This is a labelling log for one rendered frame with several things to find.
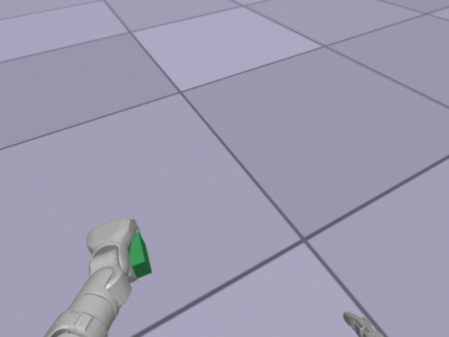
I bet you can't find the right robot hand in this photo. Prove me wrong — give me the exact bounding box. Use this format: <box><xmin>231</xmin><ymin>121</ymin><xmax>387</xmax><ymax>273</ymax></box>
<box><xmin>343</xmin><ymin>312</ymin><xmax>384</xmax><ymax>337</ymax></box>

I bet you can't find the left robot arm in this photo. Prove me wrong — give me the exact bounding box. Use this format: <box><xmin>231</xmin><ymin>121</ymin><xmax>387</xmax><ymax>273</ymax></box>
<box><xmin>44</xmin><ymin>242</ymin><xmax>131</xmax><ymax>337</ymax></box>

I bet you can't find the small box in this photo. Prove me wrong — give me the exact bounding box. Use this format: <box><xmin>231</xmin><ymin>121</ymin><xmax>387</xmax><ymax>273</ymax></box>
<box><xmin>128</xmin><ymin>232</ymin><xmax>152</xmax><ymax>279</ymax></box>

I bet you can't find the left robot hand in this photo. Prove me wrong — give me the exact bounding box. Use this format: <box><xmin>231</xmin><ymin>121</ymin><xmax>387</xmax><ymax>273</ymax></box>
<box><xmin>86</xmin><ymin>217</ymin><xmax>141</xmax><ymax>283</ymax></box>

